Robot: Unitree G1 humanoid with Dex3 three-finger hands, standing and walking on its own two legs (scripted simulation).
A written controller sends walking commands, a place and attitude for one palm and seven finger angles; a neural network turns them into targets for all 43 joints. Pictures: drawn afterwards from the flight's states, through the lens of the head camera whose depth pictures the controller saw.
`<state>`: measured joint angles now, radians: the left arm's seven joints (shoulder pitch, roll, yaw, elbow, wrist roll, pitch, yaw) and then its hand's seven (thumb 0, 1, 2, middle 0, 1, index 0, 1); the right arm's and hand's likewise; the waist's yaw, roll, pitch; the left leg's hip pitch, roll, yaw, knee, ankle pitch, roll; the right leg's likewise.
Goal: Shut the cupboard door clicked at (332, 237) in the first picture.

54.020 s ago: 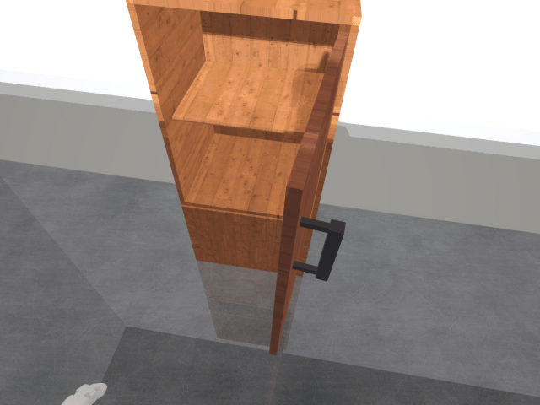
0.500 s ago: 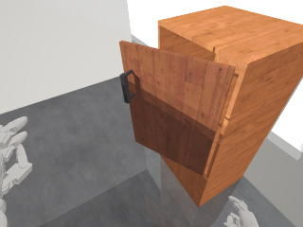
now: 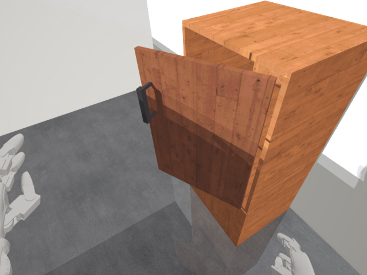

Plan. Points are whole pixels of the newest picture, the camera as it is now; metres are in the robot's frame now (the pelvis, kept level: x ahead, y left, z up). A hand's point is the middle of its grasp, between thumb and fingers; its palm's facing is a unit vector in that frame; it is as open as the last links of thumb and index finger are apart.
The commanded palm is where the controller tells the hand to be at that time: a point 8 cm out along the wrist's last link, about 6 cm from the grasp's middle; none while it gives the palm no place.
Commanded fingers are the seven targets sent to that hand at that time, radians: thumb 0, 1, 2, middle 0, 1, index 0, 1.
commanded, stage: step back with the hand held close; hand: left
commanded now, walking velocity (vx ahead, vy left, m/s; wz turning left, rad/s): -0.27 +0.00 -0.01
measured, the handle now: (147, 102) +0.63 +0.19 +0.05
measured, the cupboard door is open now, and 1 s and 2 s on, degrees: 27 27 27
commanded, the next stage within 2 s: stop stepping back and stand still in 1.08 s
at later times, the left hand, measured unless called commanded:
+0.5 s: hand (0, 227) +0.15 +0.31 +0.15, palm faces +0.41 -0.78 -0.47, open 7.4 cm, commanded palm +0.09 +0.33 +0.17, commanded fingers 0.00 0.90 0.90 -0.20 -0.30 -0.20 -0.30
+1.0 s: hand out of the picture +0.02 +0.32 +0.17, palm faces +0.55 -0.72 -0.42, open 7.4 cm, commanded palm -0.07 +0.34 +0.17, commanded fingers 0.00 0.90 0.90 -0.20 -0.30 -0.20 -0.30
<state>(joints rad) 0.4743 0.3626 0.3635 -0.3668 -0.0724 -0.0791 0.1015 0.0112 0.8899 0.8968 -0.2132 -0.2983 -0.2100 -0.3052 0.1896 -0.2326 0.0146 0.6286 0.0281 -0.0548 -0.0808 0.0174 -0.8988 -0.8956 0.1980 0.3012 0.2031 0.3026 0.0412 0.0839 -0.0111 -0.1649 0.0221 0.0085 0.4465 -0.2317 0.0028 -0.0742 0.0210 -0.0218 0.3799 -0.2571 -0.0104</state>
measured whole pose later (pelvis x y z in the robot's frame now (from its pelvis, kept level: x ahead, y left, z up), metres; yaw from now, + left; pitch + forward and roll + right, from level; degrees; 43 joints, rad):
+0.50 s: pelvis -0.06 +0.03 -0.01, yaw -1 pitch +0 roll -2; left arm 0.55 0.44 0.42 -0.44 -0.06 -0.15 0.14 0.01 0.89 0.90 -0.21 -0.30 -0.21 -0.30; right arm 0.18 -0.23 0.00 0.55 0.03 0.03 -0.11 0.02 -0.90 -0.90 0.20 0.30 0.20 0.30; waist 0.00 0.02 -0.02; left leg -0.36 0.00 0.04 0.55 -0.19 0.05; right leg -0.28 -0.01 0.00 0.50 -0.22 0.04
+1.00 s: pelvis -0.17 +0.03 -0.03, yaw +7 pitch -1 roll -4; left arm 0.42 0.44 0.45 -0.47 -0.03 -0.24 0.17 0.01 0.89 0.90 -0.21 -0.30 -0.21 -0.31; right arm 0.21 -0.20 -0.01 0.63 0.00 -0.07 -0.10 0.02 -0.90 -0.90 0.20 0.30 0.20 0.30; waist -0.03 0.04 0.04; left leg -0.53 0.07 0.05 0.64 -0.13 0.07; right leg -0.47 0.07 0.02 0.87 -0.37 0.02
